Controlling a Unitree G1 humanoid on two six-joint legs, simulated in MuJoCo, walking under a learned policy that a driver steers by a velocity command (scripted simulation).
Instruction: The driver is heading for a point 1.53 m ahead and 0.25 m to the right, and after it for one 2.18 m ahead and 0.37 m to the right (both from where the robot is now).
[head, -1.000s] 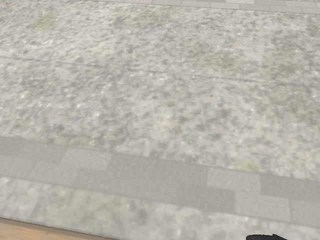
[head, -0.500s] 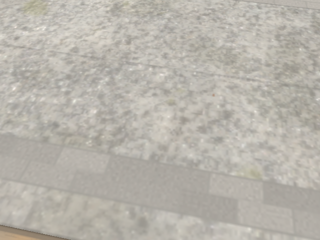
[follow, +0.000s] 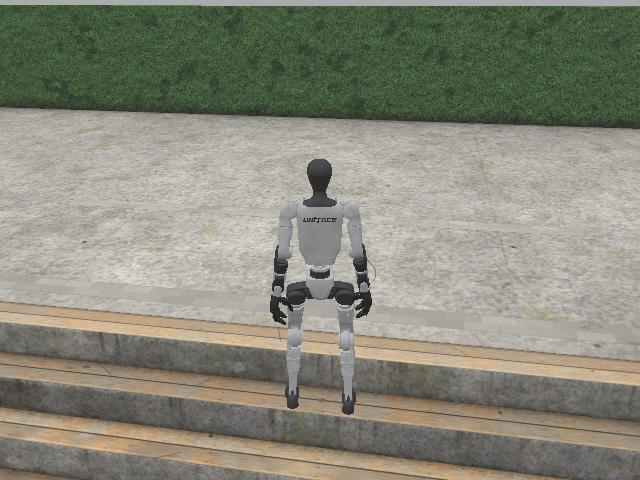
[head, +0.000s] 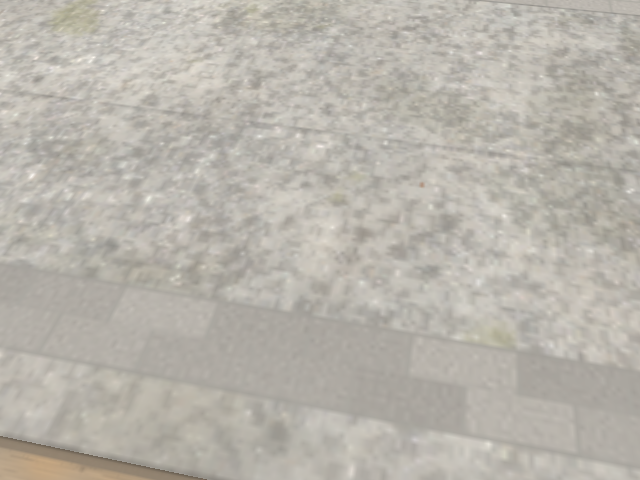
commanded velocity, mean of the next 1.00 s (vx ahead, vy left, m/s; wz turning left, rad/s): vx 0.08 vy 0.00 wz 0.00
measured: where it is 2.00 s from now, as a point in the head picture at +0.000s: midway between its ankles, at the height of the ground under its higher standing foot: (390, 478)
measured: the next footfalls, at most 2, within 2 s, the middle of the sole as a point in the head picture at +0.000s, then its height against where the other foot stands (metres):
right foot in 1.32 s outside the picture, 0.20 m higher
left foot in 2.00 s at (336, 360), level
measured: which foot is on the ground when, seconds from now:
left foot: down 0.00-1.00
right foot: down 0.00-0.94, up 0.96-1.00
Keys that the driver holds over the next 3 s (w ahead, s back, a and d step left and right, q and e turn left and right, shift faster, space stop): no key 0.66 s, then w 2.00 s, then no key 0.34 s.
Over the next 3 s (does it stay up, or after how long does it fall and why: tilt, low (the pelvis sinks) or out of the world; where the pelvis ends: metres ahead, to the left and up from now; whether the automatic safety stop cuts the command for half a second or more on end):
stays up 1.03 -0.12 0.20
